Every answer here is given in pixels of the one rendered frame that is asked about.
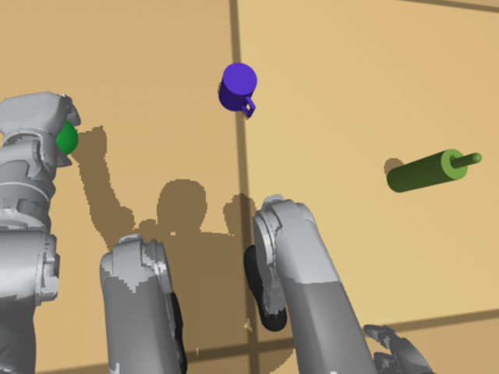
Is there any left robot arm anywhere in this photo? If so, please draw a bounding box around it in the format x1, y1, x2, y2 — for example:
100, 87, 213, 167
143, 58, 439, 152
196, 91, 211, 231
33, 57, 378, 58
0, 128, 60, 374

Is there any right robot hand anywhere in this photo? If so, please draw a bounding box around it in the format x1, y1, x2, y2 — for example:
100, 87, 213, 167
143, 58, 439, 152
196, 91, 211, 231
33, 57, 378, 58
363, 324, 433, 374

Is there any left robot hand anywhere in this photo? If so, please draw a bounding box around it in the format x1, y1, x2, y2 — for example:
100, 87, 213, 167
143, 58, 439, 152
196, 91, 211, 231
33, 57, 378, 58
0, 92, 81, 168

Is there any right robot foot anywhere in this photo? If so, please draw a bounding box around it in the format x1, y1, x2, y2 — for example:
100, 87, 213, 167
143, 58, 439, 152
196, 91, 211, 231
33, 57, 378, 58
243, 245, 287, 332

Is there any left robot foot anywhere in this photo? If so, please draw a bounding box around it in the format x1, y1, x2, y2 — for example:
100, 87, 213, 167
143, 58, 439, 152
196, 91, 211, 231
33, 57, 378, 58
170, 292, 187, 374

